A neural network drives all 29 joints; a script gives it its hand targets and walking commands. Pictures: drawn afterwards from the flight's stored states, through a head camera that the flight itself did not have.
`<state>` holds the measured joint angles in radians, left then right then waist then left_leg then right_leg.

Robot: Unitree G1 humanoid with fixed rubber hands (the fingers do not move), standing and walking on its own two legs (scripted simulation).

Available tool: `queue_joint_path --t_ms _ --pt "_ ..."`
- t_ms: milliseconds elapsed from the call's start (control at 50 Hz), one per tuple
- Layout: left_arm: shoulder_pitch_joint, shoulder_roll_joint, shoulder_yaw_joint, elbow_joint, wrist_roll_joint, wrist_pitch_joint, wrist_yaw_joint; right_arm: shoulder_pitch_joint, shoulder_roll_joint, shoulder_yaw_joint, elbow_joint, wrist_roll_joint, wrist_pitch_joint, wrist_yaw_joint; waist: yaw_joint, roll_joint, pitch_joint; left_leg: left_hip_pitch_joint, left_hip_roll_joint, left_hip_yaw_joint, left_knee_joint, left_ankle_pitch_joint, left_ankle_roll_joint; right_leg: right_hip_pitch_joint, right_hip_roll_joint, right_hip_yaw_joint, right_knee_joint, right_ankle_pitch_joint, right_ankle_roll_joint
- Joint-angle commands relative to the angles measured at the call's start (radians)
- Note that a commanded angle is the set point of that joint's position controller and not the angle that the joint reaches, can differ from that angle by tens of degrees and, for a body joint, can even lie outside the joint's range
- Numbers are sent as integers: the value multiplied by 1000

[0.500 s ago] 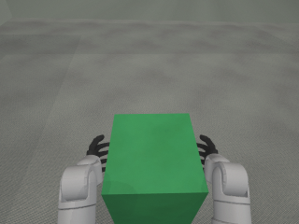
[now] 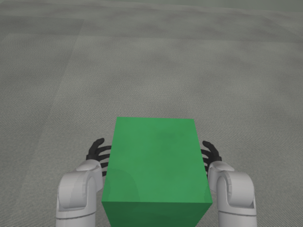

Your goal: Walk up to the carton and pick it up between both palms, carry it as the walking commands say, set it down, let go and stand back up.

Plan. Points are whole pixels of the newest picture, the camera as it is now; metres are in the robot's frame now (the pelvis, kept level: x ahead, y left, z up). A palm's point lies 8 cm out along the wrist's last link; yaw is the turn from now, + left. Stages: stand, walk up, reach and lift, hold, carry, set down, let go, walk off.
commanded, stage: carry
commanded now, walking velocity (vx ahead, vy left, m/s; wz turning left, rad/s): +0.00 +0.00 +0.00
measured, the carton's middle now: (153, 178) +0.26 +0.00 +0.00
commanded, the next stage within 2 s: none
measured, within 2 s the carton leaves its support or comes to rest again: neither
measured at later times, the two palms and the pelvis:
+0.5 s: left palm (88, 190) +0.20 +0.14 +0.07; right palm (221, 187) +0.20 -0.15 +0.08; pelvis -0.06 -0.01 +0.00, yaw +0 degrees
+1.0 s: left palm (97, 208) +0.17 +0.12 +0.05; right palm (230, 204) +0.18 -0.17 +0.06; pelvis -0.09 -0.03 -0.01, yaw +2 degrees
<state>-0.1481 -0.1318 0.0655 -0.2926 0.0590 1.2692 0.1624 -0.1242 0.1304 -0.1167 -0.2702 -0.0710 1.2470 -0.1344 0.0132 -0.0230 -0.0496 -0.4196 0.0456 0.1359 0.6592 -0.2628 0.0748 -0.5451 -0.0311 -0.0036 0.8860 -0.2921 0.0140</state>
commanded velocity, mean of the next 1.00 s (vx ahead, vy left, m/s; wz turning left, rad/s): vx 0.00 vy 0.00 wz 0.00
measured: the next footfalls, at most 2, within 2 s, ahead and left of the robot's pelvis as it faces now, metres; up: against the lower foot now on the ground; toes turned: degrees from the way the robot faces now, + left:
right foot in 0.08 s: +0.04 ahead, -0.14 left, +0.00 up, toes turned -2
right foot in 1.66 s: -0.06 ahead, -0.10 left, +0.00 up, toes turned +1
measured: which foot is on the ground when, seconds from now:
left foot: down 0.00-1.00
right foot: up 0.00-0.06, down 0.08-1.00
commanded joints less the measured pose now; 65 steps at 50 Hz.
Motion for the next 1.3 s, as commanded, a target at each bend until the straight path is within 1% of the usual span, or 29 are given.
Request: queue_joint_path --t_ms 0,60,120,240,280,380,520,580,620,640,660,700,740,780,820,840,880,900,960,1020,1040,1060,1100,1120,1160,1180,1220,1240,1280 --pt "-624 -946 -699 -202 -400 -75 -273 -690 956 734 -263 436 -58 270 -16 186 -475 250 219 -259 -221 136 41 217 42 -80 -317 -69 -5" --pt "-415 -881 -631 -44 -330 -52 -291 -495 911 729 -121 356 -42 258 -22 -44 -517 177 149 -168 -101 291 -34 449 -136 106 -462 259 -49" --pt "-505 -935 -656 -78 -358 -94 -309 -653 942 772 -205 392 -64 261 -12 -114 -554 272 129 -117 -138 325 -44 361 -82 26 -341 261 -34" --pt "-584 -936 -644 -124 -366 -87 -294 -698 989 765 -157 453 -59 284 -1 85 -444 151 155 -197 -293 -122 -24 277 -48 17 -407 15 -38" --pt "-642 -929 -679 -179 -394 -108 -297 -685 993 768 -156 439 -74 294 3 29 -408 125 111 -149 -257 -97 -45 223 -63 41 -440 -34 -44" --pt "-681 -935 -707 -190 -418 -104 -298 -712 980 759 -181 449 -81 289 1 120 -401 62 195 -244 -467 -426 -44 242 31 -52 -303 -115 -46" --pt "-687 -942 -713 -208 -436 -109 -309 -644 975 744 -174 414 -93 274 0 163 -471 102 168 -130 -356 -314 -48 240 -10 -30 -324 -57 -55" --pt "-656 -917 -645 -111 -402 -128 -323 -674 981 738 -126 390 -106 270 -3 -39 -394 80 122 -68 -249 -242 -57 138 -72 53 -481 -252 -64" --pt "-560 -861 -450 218 -250 -193 -333 -654 911 555 123 238 -187 270 -7 -113 -383 126 104 -84 -203 -141 -50 62 -121 117 -568 -312 -56" --pt "-643 -931 -649 -109 -403 -176 -334 -759 986 770 -208 408 -164 267 -12 -92 -408 156 105 -89 -182 -95 -57 66 -125 132 -555 -258 -48" --pt "-616 -906 -614 -68 -374 -187 -333 -656 951 715 -89 343 -166 263 -15 -102 -383 174 114 -94 -181 -36 -54 79 -120 93 -514 -176 -34" --pt "-637 -948 -680 -194 -449 -175 -332 -704 972 806 -255 414 -156 244 -13 -155 -473 198 88 -44 -133 -11 -57 114 -107 82 -513 -151 -43" --pt "-673 -920 -699 -216 -444 -170 -323 -687 995 795 -212 417 -142 255 -4 -90 -438 164 88 -51 -128 -13 -56 90 -100 99 -522 -198 -52" --pt "-597 -845 -578 -53 -328 -199 -310 -641 936 676 -32 345 -171 262 -6 55 -471 217 107 -71 -187 -111 -55 65 -73 51 -444 -194 -52" --pt "-473 -748 -418 238 -159 -274 -311 -489 839 506 290 180 -252 275 1 36 -411 70 96 -87 -231 -213 -62 117 -78 67 -480 -266 -58" --pt "-607 -807 -591 -113 -299 -279 -298 -603 896 689 -34 334 -253 270 0 76 -416 72 98 -101 -257 -271 -64 101 -60 53 -449 -273 -64" --pt "-652 -922 -709 -240 -394 -260 -301 -751 964 792 -246 430 -239 270 -1 29 -424 117 125 -111 -252 -167 -74 88 -63 53 -432 -143 -47" --pt "-629 -888 -649 -112 -340 -263 -297 -675 948 706 -67 352 -245 271 -9 71 -426 75 150 -161 -320 -269 -75 134 -26 -8 -390 -148 -41" --pt "-564 -860 -679 -212 -363 -235 -281 -630 926 761 -173 414 -212 262 5 164 -496 54 160 -138 -369 -339 -76 214 -6 -30 -338 -111 -53" --pt "-556 -879 -726 -280 -397 -203 -282 -614 926 800 -267 448 -171 268 -13 46 -502 141 144 -130 -314 -253 -76 183 -35 15 -391 -174 -58" --pt "-497 -844 -665 -123 -322 -201 -287 -586 901 729 -146 384 -176 276 -3 117 -526 165 169 -170 -325 -242 -64 177 -40 23 -382 -98 -50" --pt "-454 -775 -529 53 -227 -246 -289 -562 869 617 54 297 -221 281 3 4 -520 150 141 -99 -221 -170 -57 155 -79 80 -444 -112 -72" --pt "-555 -831 -626 -153 -326 -261 -294 -546 919 715 -74 364 -234 264 -11 16 -527 179 134 -103 -217 -100 -58 175 -103 90 -467 -96 -64" --pt "-483 -777 -478 132 -197 -308 -306 -566 858 588 129 238 -292 266 -10 -29 -492 138 124 -84 -217 -121 -64 162 -99 86 -485 -159 -60" --pt "-530 -780 -492 56 -219 -357 -308 -582 873 592 85 226 -336 262 -4 -32 -454 129 116 -73 -221 -165 -70 111 -74 47 -457 -209 -57" --pt "-471 -779 -490 169 -198 -371 -310 -537 829 554 165 199 -362 263 -2 69 -400 98 124 -102 -265 -242 -74 58 -68 69 -449 -214 -52" --pt "-622 -887 -683 -242 -383 -358 -303 -700 935 759 -241 360 -344 247 -19 -1 -451 122 138 -136 -269 -192 -71 127 -63 51 -439 -193 -45" --pt "-641 -930 -736 -243 -418 -321 -300 -742 960 809 -278 410 -306 247 -13 42 -396 103 135 -118 -266 -196 -75 106 -56 38 -422 -162 -37" --pt "-473 -789 -451 218 -176 -339 -302 -547 826 503 245 175 -322 264 4 5 -429 90 96 -67 -198 -203 -77 64 -71 74 -461 -252 -52"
